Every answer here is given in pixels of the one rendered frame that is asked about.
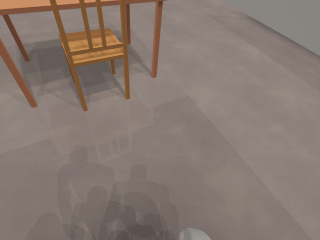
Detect robot right thigh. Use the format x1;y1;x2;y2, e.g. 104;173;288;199
178;228;211;240

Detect chair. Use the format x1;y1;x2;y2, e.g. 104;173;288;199
49;0;130;112

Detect table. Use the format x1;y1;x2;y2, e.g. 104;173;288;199
0;0;166;108

